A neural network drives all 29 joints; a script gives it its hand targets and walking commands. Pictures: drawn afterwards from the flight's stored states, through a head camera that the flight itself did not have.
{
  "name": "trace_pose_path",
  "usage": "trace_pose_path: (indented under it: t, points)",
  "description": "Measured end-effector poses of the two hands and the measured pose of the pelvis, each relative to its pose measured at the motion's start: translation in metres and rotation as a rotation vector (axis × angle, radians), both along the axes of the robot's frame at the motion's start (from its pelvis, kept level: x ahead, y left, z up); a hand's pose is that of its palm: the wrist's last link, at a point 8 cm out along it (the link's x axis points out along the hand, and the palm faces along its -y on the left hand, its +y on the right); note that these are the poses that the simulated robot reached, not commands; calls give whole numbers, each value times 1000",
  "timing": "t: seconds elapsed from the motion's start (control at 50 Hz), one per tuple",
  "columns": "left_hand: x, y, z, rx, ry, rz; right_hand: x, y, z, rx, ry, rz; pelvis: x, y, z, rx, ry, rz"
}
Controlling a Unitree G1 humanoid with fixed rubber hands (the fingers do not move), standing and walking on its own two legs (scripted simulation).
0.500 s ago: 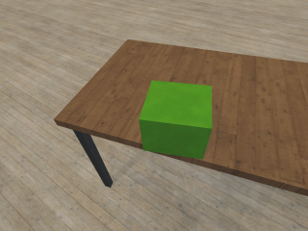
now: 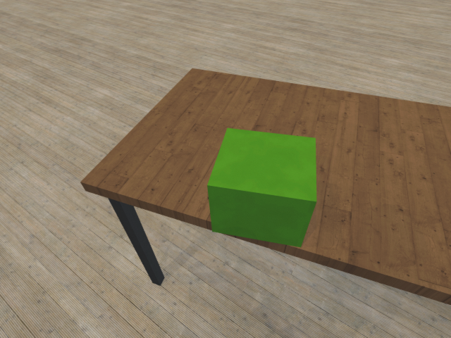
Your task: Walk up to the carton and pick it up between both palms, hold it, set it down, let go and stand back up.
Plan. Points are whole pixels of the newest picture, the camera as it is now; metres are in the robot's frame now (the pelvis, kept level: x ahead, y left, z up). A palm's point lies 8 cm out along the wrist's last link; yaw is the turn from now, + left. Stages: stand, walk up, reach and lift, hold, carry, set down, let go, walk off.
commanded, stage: walk up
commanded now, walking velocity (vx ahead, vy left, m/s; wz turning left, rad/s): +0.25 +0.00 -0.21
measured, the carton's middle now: (262, 185) +0.44 -0.02 +0.02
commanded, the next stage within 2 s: stand in 1.92 s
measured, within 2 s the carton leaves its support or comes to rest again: neither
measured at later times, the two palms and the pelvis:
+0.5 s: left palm out of the picture +0.08 +0.24 -0.13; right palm out of the picture +0.03 -0.18 -0.14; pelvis +0.05 +0.02 +0.01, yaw -2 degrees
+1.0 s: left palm out of the picture +0.03 +0.26 -0.15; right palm out of the picture +0.07 -0.22 -0.14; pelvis +0.03 +0.03 +0.00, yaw -4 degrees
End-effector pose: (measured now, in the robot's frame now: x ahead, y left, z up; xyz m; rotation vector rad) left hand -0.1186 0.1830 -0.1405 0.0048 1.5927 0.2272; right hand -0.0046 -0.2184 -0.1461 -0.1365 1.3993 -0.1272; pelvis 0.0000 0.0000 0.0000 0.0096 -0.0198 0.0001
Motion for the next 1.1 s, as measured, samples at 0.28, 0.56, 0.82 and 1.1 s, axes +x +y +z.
trace_pose_path:
  t: [0.28, 0.56, 0.82, 1.1]
  points:
    - [143, 68, -14, 38, -114, -168, 84, 33, 11, -49, -161, -37, 37, 31, -2, 6, -9, -51]
    - [200, 55, 13, 75, -241, -197, 29, 42, 4, 51, 22, -104, 54, 22, 13, -2, -27, -32]
    - [164, 31, 1, 11, -144, -152, 32, 24, 6, -9, 51, -113, 56, 13, 8, -2, -11, -47]
    - [160, 100, -13, 82, -167, -200, 99, 21, 11, -115, -178, -88, 33, 50, -7, -14, 5, -84]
